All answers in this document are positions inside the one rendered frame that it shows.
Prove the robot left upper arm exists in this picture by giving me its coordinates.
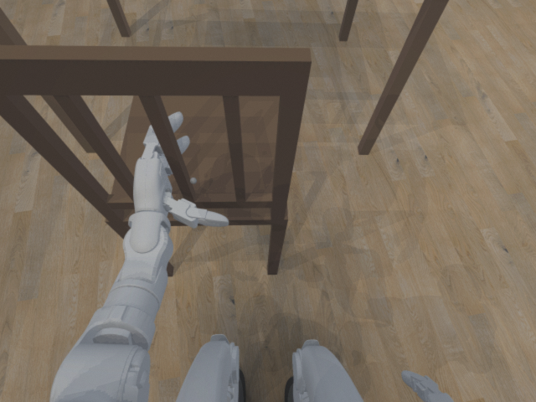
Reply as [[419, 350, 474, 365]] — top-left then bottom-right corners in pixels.
[[53, 343, 151, 402]]

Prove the left robot thigh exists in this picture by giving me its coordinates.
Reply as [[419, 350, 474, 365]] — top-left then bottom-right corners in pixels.
[[176, 341, 240, 402]]

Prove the right robot thigh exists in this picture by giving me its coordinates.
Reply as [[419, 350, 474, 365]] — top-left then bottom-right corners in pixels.
[[292, 346, 363, 402]]

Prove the right robot hand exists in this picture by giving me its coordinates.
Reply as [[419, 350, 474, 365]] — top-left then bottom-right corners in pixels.
[[401, 370, 454, 402]]

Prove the left robot hand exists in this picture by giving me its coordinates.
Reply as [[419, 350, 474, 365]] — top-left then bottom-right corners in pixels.
[[133, 111, 229, 229]]

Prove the chair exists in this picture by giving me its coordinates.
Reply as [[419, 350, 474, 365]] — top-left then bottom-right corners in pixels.
[[0, 45, 312, 276]]

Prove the left robot forearm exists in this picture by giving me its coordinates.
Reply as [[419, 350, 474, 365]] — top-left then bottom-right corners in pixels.
[[49, 210, 173, 402]]

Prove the robot thigh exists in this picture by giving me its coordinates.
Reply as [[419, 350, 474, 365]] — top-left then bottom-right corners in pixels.
[[292, 346, 363, 402], [176, 341, 240, 402]]

